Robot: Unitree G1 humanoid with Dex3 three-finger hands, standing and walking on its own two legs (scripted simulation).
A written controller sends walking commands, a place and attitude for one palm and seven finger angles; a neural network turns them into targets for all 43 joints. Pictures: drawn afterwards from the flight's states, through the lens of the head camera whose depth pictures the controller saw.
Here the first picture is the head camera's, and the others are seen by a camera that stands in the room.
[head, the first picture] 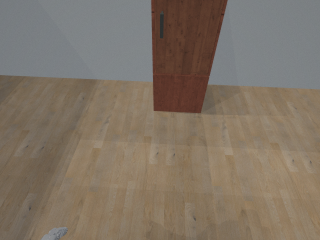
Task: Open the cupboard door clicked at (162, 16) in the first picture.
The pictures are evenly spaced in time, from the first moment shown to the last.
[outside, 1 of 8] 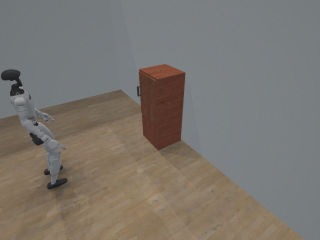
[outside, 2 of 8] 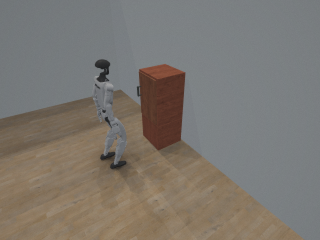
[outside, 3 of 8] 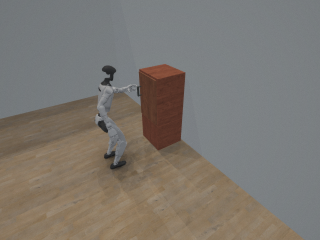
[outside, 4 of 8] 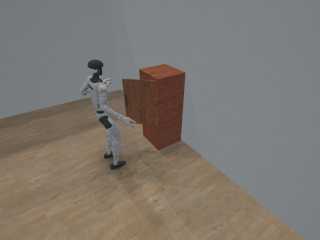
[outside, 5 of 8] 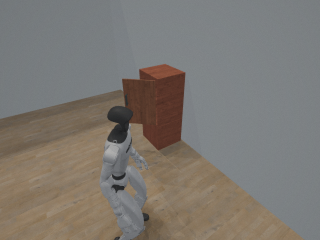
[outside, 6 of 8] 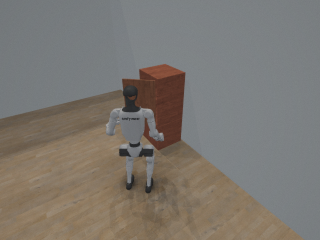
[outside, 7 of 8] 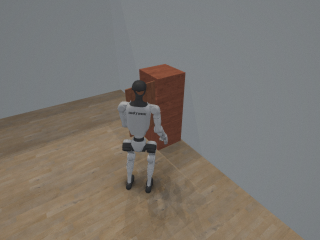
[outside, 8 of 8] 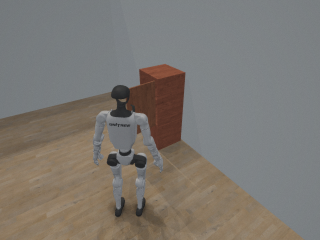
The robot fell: no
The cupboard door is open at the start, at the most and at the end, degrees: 0 97 97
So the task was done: yes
